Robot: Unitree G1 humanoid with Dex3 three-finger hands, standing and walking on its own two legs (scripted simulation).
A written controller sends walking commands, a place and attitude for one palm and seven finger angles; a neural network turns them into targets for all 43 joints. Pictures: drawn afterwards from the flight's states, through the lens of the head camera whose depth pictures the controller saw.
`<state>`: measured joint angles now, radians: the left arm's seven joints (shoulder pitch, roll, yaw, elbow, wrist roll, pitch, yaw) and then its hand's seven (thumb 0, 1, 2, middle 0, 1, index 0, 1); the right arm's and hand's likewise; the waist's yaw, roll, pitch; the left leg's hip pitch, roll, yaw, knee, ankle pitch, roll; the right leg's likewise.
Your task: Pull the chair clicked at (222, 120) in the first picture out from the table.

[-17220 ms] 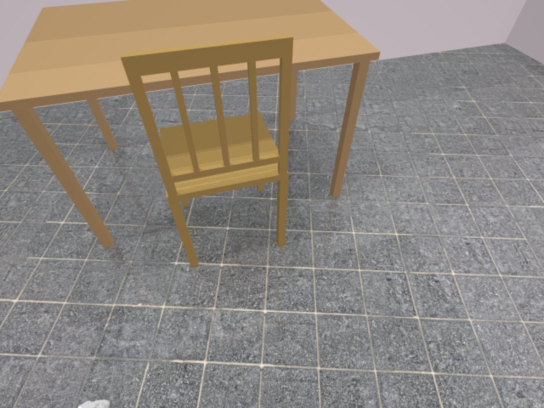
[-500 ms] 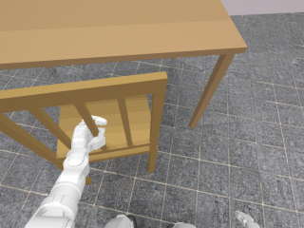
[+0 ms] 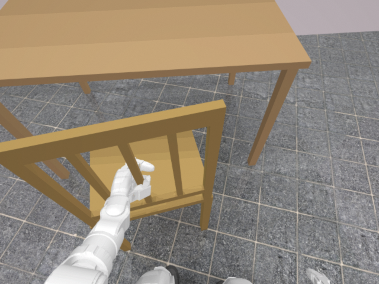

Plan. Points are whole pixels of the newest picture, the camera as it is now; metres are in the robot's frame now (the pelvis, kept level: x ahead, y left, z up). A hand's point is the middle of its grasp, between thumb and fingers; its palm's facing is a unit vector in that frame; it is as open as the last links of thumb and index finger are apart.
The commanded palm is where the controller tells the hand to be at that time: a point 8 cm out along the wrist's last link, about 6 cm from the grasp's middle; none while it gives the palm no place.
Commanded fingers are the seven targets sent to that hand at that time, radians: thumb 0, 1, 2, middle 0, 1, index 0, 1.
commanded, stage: step backward, pulling the chair out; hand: left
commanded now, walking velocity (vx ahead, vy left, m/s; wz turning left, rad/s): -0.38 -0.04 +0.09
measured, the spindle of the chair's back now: (138, 177) +0.37 +0.13 -0.06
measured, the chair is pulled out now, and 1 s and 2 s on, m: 0.17 0.22 0.36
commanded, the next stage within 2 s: none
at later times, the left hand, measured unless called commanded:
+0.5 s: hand (146, 190) +0.33 +0.11 -0.06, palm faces -0.02 -0.98 -0.17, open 5.1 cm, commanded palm +0.32 +0.16 -0.05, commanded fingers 0.00 0.90 0.90 -0.50 -1.45 -0.50 -1.45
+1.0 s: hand (142, 206) +0.29 +0.12 -0.06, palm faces -0.04 -0.98 -0.17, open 5.0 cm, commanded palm +0.27 +0.17 -0.05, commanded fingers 0.00 0.90 0.90 -0.50 -1.45 -0.50 -1.45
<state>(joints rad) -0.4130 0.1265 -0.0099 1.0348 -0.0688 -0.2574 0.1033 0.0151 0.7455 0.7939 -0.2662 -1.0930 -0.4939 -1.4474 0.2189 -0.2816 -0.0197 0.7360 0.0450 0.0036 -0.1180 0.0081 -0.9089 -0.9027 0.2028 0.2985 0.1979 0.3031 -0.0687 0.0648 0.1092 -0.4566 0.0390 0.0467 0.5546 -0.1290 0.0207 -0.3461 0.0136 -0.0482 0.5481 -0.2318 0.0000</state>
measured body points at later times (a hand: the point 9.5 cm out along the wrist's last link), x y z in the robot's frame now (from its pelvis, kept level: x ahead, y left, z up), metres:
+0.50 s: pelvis -0.02 +0.00 +0.00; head +0.06 -0.01 +0.44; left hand +0.33 +0.16 -0.05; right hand +0.08 -0.27 -0.14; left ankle +0.00 +0.13 -0.73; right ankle +0.03 -0.12 -0.73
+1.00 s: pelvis -0.07 +0.00 +0.00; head +0.02 +0.01 +0.44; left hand +0.29 +0.17 -0.04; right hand +0.05 -0.26 -0.13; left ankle -0.04 +0.12 -0.73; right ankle +0.01 -0.13 -0.72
